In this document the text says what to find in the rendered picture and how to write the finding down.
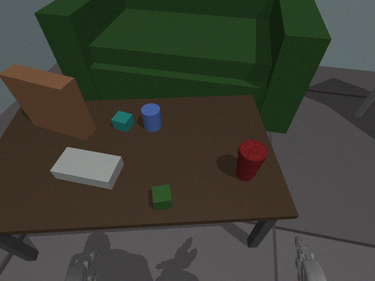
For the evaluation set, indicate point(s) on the right robot hand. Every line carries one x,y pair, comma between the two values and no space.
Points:
308,269

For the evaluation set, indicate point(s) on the left robot hand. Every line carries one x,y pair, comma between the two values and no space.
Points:
78,272

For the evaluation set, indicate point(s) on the coffee table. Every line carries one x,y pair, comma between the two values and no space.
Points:
195,152

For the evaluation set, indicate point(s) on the sofa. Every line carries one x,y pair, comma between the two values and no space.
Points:
139,49

